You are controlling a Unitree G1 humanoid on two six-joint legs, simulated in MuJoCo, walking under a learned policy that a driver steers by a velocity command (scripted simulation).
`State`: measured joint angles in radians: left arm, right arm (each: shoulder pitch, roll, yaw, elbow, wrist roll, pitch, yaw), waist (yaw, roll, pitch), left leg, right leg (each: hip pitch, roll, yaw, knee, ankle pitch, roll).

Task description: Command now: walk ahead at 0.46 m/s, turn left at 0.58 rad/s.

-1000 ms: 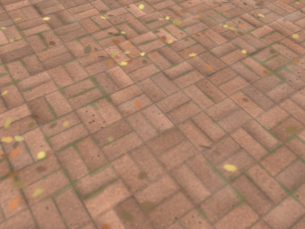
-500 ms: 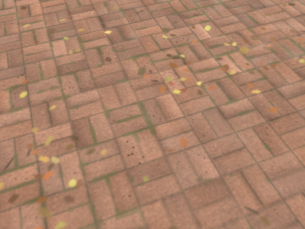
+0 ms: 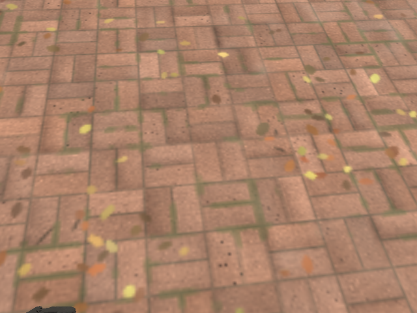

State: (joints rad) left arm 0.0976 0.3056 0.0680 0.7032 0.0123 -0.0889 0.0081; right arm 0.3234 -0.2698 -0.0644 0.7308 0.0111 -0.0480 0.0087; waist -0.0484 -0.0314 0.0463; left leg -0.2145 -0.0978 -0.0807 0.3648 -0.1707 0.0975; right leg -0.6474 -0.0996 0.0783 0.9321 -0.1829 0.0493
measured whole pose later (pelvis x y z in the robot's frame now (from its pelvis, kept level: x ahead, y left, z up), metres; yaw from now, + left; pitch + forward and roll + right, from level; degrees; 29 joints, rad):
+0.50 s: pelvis +0.17 -0.05 -0.01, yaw +19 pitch +1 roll -1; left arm 0.11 0.26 0.05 0.73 0.02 -0.01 0.02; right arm 0.20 -0.33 -0.08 0.64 0.01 0.07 -0.04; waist 0.01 0.02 0.09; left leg -0.54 0.04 -0.03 1.00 -0.40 -0.08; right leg -0.32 -0.02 -0.11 0.40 -0.10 -0.04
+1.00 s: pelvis +0.19 +0.01 -0.01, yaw +32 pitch +1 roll -1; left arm 0.13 0.31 0.07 0.79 -0.01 0.03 0.00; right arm 0.17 -0.27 -0.04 0.63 -0.01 0.02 -0.02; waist 0.00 -0.03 0.02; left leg -0.27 -0.05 -0.07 0.48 -0.23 0.06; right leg -0.40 -0.03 0.01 0.79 -0.36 0.07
